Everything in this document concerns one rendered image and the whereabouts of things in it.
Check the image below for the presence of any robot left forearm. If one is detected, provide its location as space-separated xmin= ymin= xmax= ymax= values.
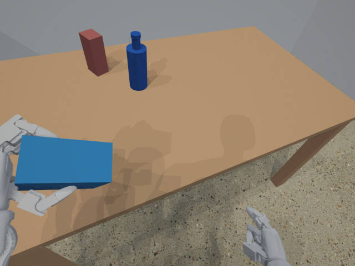
xmin=0 ymin=210 xmax=18 ymax=266

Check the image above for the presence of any table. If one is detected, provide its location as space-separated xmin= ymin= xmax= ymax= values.
xmin=0 ymin=26 xmax=355 ymax=266

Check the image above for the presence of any right robot hand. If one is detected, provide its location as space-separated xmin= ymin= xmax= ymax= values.
xmin=243 ymin=207 xmax=287 ymax=266

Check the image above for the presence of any sponge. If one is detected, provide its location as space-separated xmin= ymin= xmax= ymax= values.
xmin=14 ymin=135 xmax=113 ymax=191

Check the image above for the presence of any left robot hand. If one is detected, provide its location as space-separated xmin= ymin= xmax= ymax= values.
xmin=0 ymin=115 xmax=77 ymax=216

